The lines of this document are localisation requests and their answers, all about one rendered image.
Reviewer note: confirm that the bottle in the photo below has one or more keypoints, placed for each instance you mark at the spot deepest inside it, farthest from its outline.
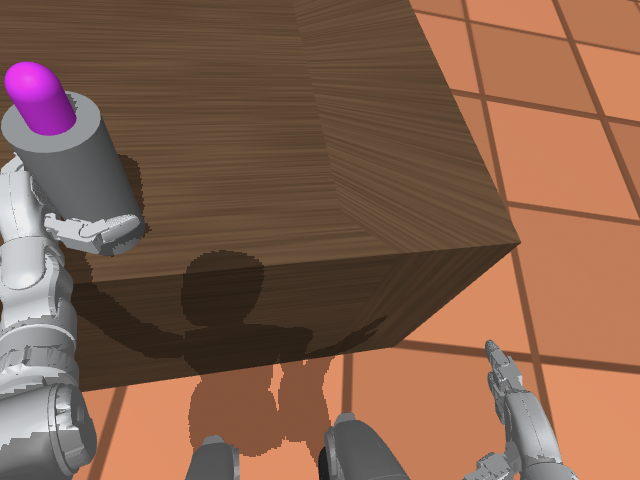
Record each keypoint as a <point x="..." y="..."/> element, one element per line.
<point x="62" y="139"/>

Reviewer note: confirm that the left robot arm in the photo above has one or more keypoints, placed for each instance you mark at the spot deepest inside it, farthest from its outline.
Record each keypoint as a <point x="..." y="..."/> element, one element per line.
<point x="46" y="432"/>

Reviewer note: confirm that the right robot hand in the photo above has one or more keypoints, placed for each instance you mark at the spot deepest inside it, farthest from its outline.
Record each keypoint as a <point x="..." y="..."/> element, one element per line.
<point x="529" y="435"/>

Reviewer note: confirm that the left robot hand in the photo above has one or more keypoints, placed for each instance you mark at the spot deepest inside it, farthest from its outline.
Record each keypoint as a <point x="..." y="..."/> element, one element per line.
<point x="25" y="210"/>

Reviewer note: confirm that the right robot arm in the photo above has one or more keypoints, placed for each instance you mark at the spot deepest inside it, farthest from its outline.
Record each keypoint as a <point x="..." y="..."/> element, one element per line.
<point x="548" y="471"/>

